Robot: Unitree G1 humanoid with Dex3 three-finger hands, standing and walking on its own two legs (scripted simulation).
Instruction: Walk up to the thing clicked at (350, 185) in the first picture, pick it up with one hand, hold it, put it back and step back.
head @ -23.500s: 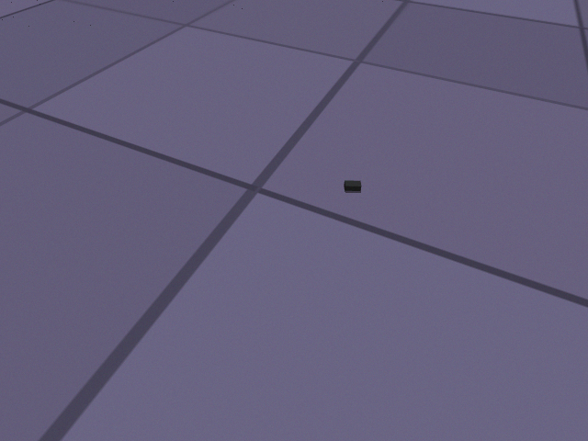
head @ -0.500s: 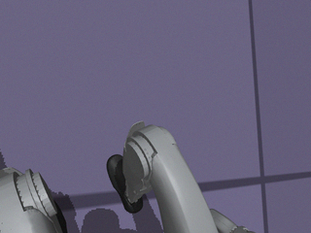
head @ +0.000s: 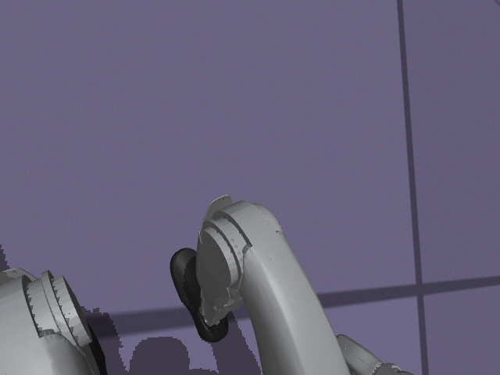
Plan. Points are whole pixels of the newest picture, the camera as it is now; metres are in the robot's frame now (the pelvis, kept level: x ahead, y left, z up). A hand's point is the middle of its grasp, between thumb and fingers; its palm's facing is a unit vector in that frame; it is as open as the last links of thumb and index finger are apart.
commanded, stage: close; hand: left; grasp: from above
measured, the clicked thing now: out of the picture +0.44 +0.27 -0.30
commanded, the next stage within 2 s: settle in 0.56 s
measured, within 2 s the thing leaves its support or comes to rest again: leaves its support in 1.02 s
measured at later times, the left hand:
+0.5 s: hand out of the picture +0.43 +0.27 -0.27, palm faces -0.45 -0.12 -0.89, open 9.2 cm
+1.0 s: hand out of the picture +0.43 +0.27 -0.26, palm faces -0.45 -0.14 -0.88, open 7.6 cm
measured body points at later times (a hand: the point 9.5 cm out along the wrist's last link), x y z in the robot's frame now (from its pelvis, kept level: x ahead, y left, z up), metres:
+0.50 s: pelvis +0.00 +0.00 +0.00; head +0.28 +0.12 +0.33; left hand +0.45 +0.27 -0.22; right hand +0.06 -0.25 -0.05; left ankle +0.06 +0.12 -0.28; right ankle +0.13 -0.11 -0.28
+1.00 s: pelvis +0.00 +0.00 +0.00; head +0.27 +0.12 +0.34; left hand +0.45 +0.28 -0.21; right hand +0.05 -0.25 -0.06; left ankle +0.06 +0.12 -0.28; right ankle +0.13 -0.11 -0.28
